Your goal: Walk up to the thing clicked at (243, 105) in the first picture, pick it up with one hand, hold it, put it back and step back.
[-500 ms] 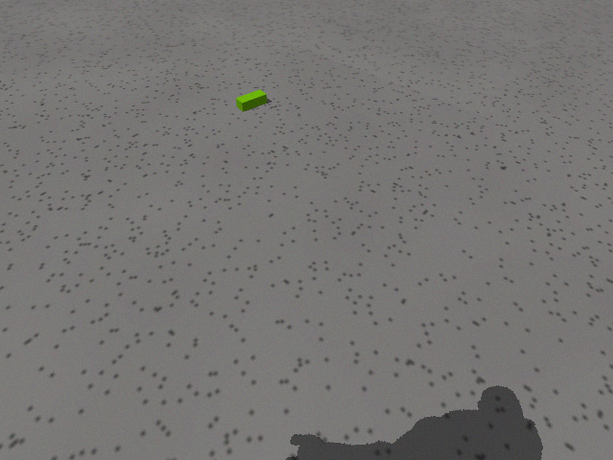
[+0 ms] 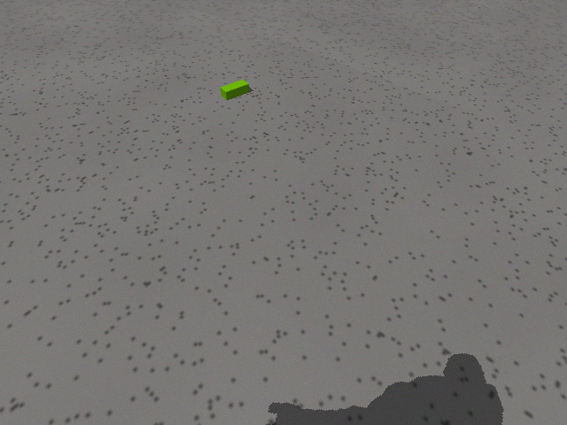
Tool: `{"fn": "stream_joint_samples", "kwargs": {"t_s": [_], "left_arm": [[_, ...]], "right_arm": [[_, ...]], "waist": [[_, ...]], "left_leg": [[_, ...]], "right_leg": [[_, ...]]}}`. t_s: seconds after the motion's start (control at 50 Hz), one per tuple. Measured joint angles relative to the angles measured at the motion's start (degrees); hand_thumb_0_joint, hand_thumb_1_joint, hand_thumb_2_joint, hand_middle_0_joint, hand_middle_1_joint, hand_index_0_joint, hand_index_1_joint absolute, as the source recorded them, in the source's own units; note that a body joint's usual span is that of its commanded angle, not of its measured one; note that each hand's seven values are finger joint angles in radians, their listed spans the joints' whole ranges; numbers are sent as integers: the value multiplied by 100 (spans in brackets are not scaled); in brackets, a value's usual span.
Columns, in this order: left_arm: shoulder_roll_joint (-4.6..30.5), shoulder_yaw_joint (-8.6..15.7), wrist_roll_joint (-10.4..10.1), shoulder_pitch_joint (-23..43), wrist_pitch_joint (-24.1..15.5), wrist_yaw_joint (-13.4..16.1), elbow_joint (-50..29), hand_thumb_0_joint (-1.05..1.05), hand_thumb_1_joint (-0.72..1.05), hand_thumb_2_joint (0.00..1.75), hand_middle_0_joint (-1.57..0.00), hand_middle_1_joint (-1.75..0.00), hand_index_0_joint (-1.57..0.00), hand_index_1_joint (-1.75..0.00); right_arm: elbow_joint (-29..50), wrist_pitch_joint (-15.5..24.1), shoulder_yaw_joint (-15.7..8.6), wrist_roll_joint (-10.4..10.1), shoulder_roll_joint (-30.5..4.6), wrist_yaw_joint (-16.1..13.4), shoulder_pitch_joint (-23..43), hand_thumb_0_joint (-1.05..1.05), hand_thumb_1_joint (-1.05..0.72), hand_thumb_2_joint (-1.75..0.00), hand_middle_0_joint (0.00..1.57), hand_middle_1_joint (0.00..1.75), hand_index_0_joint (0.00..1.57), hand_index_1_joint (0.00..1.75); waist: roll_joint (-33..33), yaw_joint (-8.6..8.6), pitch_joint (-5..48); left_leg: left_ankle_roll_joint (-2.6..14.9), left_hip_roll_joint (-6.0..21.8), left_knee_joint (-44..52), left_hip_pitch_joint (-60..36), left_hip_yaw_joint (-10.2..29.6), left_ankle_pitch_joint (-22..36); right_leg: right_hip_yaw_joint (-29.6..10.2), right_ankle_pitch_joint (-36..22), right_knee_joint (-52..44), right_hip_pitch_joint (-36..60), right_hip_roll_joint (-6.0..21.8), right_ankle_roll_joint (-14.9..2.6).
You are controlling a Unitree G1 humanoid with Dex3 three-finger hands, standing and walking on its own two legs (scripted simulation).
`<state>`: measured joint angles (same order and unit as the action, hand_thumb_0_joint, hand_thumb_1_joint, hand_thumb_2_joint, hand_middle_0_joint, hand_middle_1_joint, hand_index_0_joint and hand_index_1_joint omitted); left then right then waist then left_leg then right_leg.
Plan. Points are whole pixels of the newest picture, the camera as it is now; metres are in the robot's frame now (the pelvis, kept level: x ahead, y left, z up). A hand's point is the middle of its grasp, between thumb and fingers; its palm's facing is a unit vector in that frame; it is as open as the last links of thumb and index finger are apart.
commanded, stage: stand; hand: left
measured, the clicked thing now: (234, 89) +2.15 +0.35 -0.75
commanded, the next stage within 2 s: walk up in 0.62 s
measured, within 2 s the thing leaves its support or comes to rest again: neither
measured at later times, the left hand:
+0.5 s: hand out of the picture +0.08 +0.25 -0.15, palm faces -0.02 -0.94 -0.34, open 7.4 cm
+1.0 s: hand out of the picture +0.12 +0.39 -0.18, palm faces +0.25 -0.90 -0.37, open 7.4 cm
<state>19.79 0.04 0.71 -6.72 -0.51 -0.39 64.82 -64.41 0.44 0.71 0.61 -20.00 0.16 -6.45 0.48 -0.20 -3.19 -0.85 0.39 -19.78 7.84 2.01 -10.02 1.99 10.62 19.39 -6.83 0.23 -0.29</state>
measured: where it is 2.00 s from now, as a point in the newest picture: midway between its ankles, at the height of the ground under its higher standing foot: (259, 288)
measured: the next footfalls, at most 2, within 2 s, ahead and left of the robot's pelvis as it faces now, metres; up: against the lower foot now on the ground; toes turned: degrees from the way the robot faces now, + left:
left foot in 0.94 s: +0.17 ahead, +0.21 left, +0.00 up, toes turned +20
right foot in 1.40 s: +0.55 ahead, -0.04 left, +0.00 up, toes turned +16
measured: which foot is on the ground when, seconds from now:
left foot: down 0.00-0.66, up 0.68-0.92, down 0.94-1.00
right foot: down 0.00-0.94, up 0.96-1.00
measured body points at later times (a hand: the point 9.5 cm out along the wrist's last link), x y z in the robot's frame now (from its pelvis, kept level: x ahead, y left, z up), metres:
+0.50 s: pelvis +0.01 +0.00 +0.00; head +0.02 +0.00 +0.45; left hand +0.08 +0.30 -0.13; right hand +0.09 -0.30 -0.13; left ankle +0.01 +0.13 -0.75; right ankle +0.00 -0.11 -0.75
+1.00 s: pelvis +0.10 +0.07 -0.04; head +0.07 +0.10 +0.41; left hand +0.11 +0.44 -0.16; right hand +0.27 -0.28 -0.09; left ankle +0.14 +0.20 -0.75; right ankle +0.02 -0.09 -0.71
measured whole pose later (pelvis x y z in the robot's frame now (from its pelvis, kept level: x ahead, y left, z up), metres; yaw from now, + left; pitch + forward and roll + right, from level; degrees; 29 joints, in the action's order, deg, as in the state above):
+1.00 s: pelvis +0.10 +0.07 -0.04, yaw +13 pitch -3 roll +1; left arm 30.1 7.5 3.9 -9.0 1.5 -5.8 57.4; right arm -53.3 3.7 -7.6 0.9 -28.3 3.6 -14.9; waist -6.9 -0.9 1.1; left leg 1.3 2.5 -42.5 22.4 -6.9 -17.1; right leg 3.2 29.6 57.0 -11.8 7.3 -3.5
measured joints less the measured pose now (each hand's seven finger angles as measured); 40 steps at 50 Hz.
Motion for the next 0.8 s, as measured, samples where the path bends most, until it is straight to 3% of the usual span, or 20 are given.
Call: {"fn": "stream_joint_samples", "kwargs": {"t_s": [0.62, 0.68, 0.74, 0.8], "left_arm": [[12, 15, 1, 51, 10, 6, -32, 0, 91, 90, -20, -30, -20, -30], [45, 268, 153, 33, -21, -272, -289, 0, 90, 90, -20, -30, -20, -30], [207, 459, 200, 5, -165, -395, -687, 0, 90, 90, -20, -30, -20, -30], [389, 568, 255, -83, -195, -426, -842, 0, 90, 90, -20, -30, -20, -30]], "right_arm": [[18, 6, 11, 2, 4, -17, 9, 0, -90, -90, 20, 30, 20, 30], [233, 11, -209, 41, -69, 174, -290, 0, -90, -90, 21, 30, 20, 30], [307, -64, -343, 144, -144, 311, -501, 1, -90, -90, 21, 30, 20, 30], [484, -28, -492, 118, -330, 486, -505, 1, -90, -90, 21, 30, 20, 30]], "waist": [[-8, -6, 23], [51, 38, 120], [-157, -125, 175], [-257, -234, 115]], "left_leg": [[8, -17, 98, -108, -2, -16], [103, -7, -659, 338, 144, -728], [132, 56, -2210, 1274, -378, -1020], [127, 261, -2714, 1871, -511, -973]], "right_leg": [[-1, 30, -75, 100, 19, 12], [328, 684, 232, -5, 48, -60], [643, 483, 104, 85, 262, -134], [887, 565, -62, 344, 396, -137]]}}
